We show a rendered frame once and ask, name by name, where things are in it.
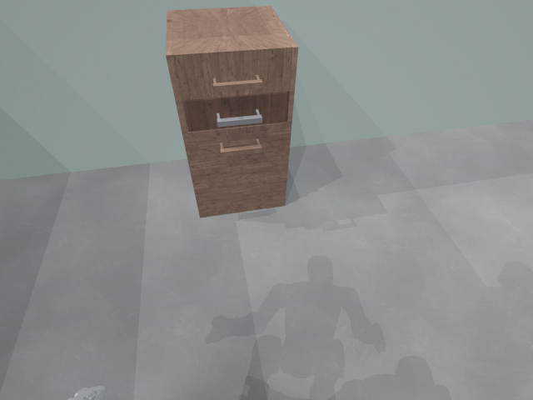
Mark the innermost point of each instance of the handle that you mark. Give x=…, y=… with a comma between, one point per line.
x=241, y=150
x=239, y=85
x=233, y=121

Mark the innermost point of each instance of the cabinet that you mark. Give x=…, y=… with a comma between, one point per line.
x=230, y=44

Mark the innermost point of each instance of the drawer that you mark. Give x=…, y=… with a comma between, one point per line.
x=201, y=114

